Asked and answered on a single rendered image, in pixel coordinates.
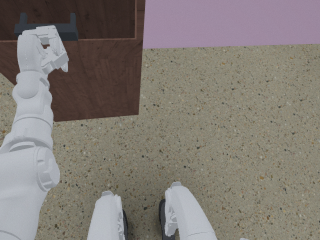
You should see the robot right shin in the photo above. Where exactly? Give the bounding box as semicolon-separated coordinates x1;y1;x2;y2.
164;181;188;236

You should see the left robot hand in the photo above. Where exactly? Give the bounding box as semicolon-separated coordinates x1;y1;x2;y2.
17;25;69;78

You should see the cabinet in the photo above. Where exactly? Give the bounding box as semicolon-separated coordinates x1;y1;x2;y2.
0;0;146;122

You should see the handle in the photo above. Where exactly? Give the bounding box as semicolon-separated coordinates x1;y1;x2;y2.
14;12;78;41

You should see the left robot forearm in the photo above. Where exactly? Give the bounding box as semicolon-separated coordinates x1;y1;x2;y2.
0;71;54;154

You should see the left robot upper arm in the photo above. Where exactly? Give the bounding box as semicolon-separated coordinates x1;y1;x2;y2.
0;146;60;240

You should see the drawer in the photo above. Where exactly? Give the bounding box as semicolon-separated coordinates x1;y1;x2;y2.
0;0;135;41

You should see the right robot foot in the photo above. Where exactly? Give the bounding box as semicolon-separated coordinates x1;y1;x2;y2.
158;199;175;240

